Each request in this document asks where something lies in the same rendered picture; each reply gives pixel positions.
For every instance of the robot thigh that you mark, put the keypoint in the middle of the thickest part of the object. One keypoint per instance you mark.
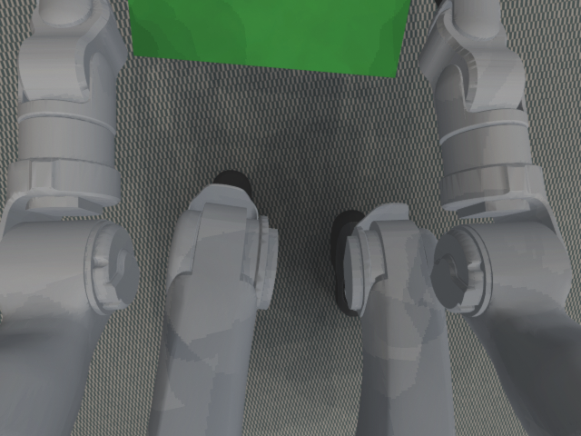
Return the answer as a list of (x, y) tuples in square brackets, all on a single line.
[(208, 325), (406, 385)]

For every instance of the robot left upper arm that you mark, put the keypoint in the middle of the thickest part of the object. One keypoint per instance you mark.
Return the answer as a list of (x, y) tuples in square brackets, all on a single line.
[(60, 281)]

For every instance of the carton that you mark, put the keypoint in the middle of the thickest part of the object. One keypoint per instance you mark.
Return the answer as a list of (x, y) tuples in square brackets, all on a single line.
[(336, 36)]

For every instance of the left robot forearm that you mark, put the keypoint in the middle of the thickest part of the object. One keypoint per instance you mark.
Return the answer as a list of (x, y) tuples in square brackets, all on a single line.
[(67, 71)]

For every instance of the right robot forearm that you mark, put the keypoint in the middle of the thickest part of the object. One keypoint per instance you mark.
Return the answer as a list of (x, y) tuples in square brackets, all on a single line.
[(478, 92)]

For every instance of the right robot thigh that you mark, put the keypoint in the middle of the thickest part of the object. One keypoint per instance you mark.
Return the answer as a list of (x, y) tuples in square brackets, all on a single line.
[(406, 385)]

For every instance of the robot right upper arm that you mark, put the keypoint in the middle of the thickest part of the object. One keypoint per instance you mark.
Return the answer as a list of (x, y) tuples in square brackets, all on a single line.
[(510, 282)]

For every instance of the left robot thigh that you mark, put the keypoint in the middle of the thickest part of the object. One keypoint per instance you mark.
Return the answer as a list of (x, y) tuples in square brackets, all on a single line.
[(208, 325)]

